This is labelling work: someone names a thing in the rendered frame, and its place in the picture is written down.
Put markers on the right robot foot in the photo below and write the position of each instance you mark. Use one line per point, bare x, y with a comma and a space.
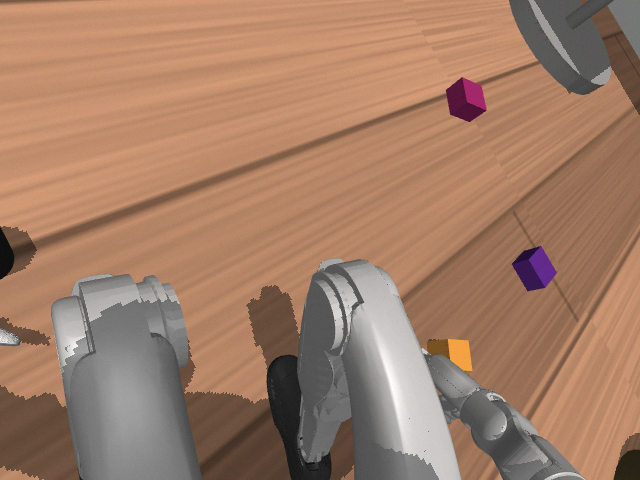
285, 397

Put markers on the right robot arm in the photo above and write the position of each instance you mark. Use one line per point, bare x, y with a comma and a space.
512, 440

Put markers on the office chair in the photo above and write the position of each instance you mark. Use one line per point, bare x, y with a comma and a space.
563, 37

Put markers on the right robot hand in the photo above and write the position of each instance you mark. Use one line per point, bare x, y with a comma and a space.
454, 384

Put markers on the left robot hand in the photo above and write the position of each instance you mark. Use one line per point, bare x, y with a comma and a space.
8, 338

